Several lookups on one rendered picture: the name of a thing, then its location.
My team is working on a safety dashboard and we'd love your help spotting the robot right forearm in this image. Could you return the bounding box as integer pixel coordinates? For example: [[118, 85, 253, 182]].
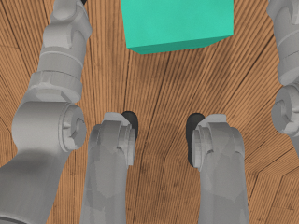
[[266, 0, 299, 86]]

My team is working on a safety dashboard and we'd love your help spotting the robot right upper arm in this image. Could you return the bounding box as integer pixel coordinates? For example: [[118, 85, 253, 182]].
[[271, 81, 299, 159]]

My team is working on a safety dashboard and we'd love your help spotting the right robot thigh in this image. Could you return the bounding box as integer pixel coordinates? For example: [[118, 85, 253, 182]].
[[192, 122, 249, 224]]

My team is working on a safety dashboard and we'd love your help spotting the carton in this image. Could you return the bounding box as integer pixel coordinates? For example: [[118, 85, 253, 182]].
[[121, 0, 234, 55]]

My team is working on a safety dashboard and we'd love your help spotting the robot left forearm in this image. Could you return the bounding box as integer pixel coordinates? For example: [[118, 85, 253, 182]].
[[11, 0, 93, 143]]

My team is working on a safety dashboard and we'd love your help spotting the left robot shin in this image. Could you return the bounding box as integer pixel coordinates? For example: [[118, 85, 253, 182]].
[[87, 112, 130, 154]]

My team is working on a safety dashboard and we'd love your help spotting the robot left upper arm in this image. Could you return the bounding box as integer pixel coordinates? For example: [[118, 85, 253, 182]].
[[0, 101, 87, 224]]

